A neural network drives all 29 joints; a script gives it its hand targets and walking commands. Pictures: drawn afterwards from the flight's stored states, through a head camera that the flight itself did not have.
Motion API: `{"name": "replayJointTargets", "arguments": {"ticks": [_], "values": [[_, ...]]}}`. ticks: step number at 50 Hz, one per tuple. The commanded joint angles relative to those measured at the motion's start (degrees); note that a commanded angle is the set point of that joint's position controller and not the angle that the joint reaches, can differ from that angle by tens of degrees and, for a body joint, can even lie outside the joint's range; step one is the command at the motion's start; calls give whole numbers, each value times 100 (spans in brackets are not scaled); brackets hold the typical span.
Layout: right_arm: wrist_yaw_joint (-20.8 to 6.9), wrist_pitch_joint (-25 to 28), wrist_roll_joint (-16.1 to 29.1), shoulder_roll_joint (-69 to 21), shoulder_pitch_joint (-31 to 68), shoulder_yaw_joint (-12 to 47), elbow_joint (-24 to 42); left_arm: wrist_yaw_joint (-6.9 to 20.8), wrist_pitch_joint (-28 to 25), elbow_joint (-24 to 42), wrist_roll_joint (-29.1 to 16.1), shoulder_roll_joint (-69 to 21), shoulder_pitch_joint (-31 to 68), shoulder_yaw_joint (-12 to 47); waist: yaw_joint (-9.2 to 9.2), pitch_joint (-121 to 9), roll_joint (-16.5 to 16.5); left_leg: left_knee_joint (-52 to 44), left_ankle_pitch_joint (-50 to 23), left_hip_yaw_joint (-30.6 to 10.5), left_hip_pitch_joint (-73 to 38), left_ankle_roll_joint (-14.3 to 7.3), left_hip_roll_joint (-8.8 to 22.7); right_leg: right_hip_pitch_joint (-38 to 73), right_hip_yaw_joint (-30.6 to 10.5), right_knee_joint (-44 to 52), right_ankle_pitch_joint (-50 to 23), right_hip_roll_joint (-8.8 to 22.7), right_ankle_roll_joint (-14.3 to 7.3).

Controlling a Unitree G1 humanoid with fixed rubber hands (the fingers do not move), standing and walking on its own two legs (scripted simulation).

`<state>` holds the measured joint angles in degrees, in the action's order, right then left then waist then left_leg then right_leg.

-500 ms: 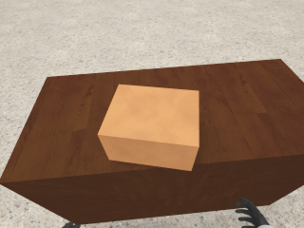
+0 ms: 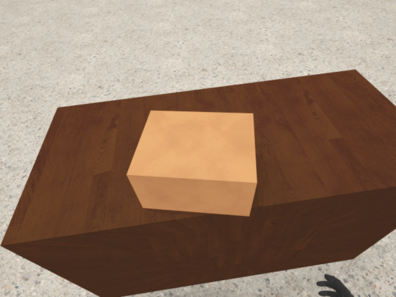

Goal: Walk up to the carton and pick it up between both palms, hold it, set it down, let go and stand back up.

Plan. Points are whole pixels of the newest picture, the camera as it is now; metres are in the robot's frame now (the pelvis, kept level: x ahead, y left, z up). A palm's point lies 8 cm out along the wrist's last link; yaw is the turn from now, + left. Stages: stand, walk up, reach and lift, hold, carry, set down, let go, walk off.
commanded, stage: walk up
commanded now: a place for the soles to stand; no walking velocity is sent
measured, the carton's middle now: (197, 160) +0.43 +0.01 +0.01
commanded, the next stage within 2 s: none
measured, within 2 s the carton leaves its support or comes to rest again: neither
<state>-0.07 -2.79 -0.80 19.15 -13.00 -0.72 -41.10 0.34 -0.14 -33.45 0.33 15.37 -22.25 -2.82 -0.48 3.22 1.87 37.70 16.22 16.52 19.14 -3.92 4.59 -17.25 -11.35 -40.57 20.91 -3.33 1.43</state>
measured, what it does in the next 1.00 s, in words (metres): stands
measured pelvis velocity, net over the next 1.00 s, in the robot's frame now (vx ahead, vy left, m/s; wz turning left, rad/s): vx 0.01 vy -0.01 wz -0.04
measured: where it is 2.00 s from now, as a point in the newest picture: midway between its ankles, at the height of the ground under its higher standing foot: outside the picture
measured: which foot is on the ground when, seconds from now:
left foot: down 0.00-1.00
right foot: down 0.00-1.00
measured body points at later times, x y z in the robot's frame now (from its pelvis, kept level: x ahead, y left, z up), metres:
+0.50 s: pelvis +0.01 +0.00 +0.00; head +0.02 -0.01 +0.45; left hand +0.13 +0.27 -0.09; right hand +0.12 -0.28 -0.11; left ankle +0.06 +0.08 -0.72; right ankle +0.02 -0.14 -0.72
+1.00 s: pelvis +0.01 -0.01 +0.00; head +0.02 -0.02 +0.45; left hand +0.14 +0.26 -0.09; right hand +0.10 -0.29 -0.12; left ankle +0.06 +0.08 -0.72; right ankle +0.02 -0.14 -0.72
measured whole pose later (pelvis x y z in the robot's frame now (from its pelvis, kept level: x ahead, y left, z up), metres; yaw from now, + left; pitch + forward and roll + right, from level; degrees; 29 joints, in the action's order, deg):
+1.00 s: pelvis +0.01 -0.01 +0.00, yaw -2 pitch -2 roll +1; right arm -0.5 -3.0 -0.5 20.1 -15.8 -0.1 -38.4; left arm 0.2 0.3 -33.7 0.3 16.9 -18.4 -2.1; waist -1.1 3.4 1.0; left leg 40.1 18.8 17.9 18.5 -3.1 6.1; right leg -17.6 -10.8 -42.7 22.6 -3.5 1.0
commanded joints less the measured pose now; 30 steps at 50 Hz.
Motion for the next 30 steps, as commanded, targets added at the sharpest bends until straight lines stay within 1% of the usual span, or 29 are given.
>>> {"name": "replayJointTargets", "arguments": {"ticks": [1, 2, 3, 5, 6, 7, 8, 9, 10, 11, 12, 13, 14, 15, 16, 18, 20, 22, 23, 24, 25, 27, 28, 30], "values": [[-1, 158, -1, 774, 11, -222, 593, -62, -128, 504, 17, 1078, 49, -299, -115, -84, -621, -818, 613, -1420, -1445, 45, 522, -1713, -1052, 1346, -58, 525, -615], [2, 175, -3, 797, -51, -226, 590, -66, -124, 508, 17, 1050, 62, -279, -130, -111, -597, -925, 596, -1500, -1472, -9, 621, -1694, -904, 1196, -151, 464, -566], [11, 189, -14, 844, -90, -235, 573, -65, -116, 500, 14, 995, 13, -258, -116, -142, -481, -1091, 664, -1592, -1453, -84, 772, -1619, -685, 975, -219, 384, -509], [44, 196, -31, 944, -132, -258, 524, -58, -87, 466, 2, 895, -145, -244, -65, -202, -201, -1511, 991, -1734, -1228, -276, 1179, -1325, -95, 392, -242, 171, -389], [63, 197, -37, 983, -156, -265, 508, -53, -70, 459, 11, 841, -202, -245, -48, -225, -48, -1739, 1140, -1799, -1050, -403, 1440, -1125, 189, 73, -90, 97, -327], [79, 197, -43, 1005, -119, -270, 520, -51, -56, 462, 30, 798, -258, -251, -13, -190, 65, -1873, 1082, -1815, -862, -518, 1666, -950, 377, -162, 76, 92, -286], [88, 196, -44, 1009, -26, -270, 551, -46, -47, 453, 47, 759, -340, -262, 52, -210, 180, -1926, 1028, -1748, -659, -582, 1788, -764, 458, -284, 233, 134, -283], [87, 187, -37, 1008, 104, -259, 591, -41, -45, 444, 50, 751, -413, -279, 143, -199, 258, -1889, 962, -1597, -441, -556, 1790, -557, 462, -198, 217, 194, -314], [79, 170, -25, 971, 189, -245, 621, -35, -54, 444, 35, 787, -428, -305, 193, -209, 207, -1796, 995, -1440, -275, -450, 1645, -391, 362, 18, 94, 214, -367], [58, 148, -4, 938, 221, -225, 646, -35, -70, 453, 26, 833, -380, -324, 212, -162, 135, -1626, 1117, -1300, -170, -295, 1429, -353, 167, 364, -65, 272, -434], [31, 122, 23, 866, 213, -194, 672, -42, -90, 478, 15, 947, -256, -340, 172, -65, -118, -1317, 1161, -1117, -190, -110, 1093, -508, -260, 807, -170, 441, -529], [6, 96, 44, 781, 182, -182, 713, -53, -107, 486, 4, 1123, -98, -359, 92, 32, -450, -851, 1066, -977, -362, 79, 669, -889, -924, 1223, -84, 663, -673], [-11, 82, 44, 730, 115, -182, 728, -68, -114, 468, -1, 1263, 66, -359, 5, 75, -703, -440, 734, -1019, -758, 208, 337, -1381, -1472, 1547, 20, 788, -816], [-31, 90, 41, 689, 4, -173, 740, -80, -123, 465, 2, 1288, 246, -339, -94, 22, -785, -337, 480, -1181, -1199, 237, 229, -1765, -1711, 1719, 84, 835, -859], [-40, 117, 37, 698, -98, -170, 721, -92, -133, 473, 2, 1223, 367, -297, -161, -4, -756, -454, 238, -1283, -1499, 199, 300, -1903, -1577, 1674, -64, 764, -797], [-32, 189, 20, 822, -246, -199, 671, -103, -142, 461, 6, 1068, 281, -214, -188, -217, -634, -711, -70, -1407, -1696, 37, 571, -1712, -1035, 1259, -537, 559, -604], [-4, 220, -6, 939, -293, -222, 636, -95, -117, 414, -4, 976, 72, -184, -103, -401, -401, -995, -143, -1479, -1578, -157, 921, -1325, -432, 670, -800, 337, -459], [23, 208, -12, 988, -288, -227, 626, -81, -78, 398, 8, 917, -28, -187, -53, -482, -224, -1326, 52, -1531, -1251, -363, 1312, -920, 56, 168, -714, 208, -364], [36, 194, -4, 1009, -260, -224, 635, -74, -60, 416, 19, 879, -47, -192, -29, -454, -147, -1476, 210, -1529, -1043, -450, 1467, -767, 185, 28, -529, 176, -338], [42, 177, 5, 1018, -174, -219, 653, -66, -51, 435, 16, 847, -55, -191, 15, -366, -35, -1548, 283, -1463, -862, -481, 1532, -682, 261, 15, -412, 176, -324], [40, 161, 14, 1008, -98, -213, 679, -58, -52, 447, 17, 841, -60, -202, 53, -322, -8, -1552, 375, -1373, -694, -459, 1524, -569, 259, 103, -402, 207, -334], [20, 125, 28, 982, 29, -201, 743, -49, -70, 471, 0, 938, -25, -236, 103, -199, 7, -1329, 446, -1114, -572, -266, 1226, -573, -21, 435, -677, 321, -409], [4, 108, 34, 950, 51, -195, 772, -53, -83, 476, -13, 1021, 45, -246, 82, -147, -86, -1115, 361, -1022, -664, -161, 1011, -725, -274, 620, -807, 395, -465], [-28, 88, 49, 864, -51, -184, 788, -75, -101, 487, -12, 1200, 251, -271, -25, -99, -423, -669, 8, -1006, -994, -14, 666, -1153, -819, 934, -827, 530, -578]]}}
